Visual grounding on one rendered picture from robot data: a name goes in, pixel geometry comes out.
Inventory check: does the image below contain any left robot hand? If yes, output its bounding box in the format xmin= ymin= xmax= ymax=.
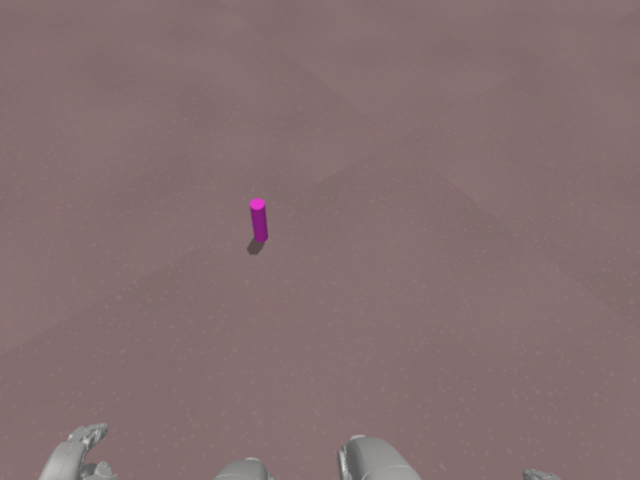
xmin=38 ymin=423 xmax=118 ymax=480

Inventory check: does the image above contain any can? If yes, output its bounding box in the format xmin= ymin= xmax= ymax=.
xmin=250 ymin=198 xmax=268 ymax=242

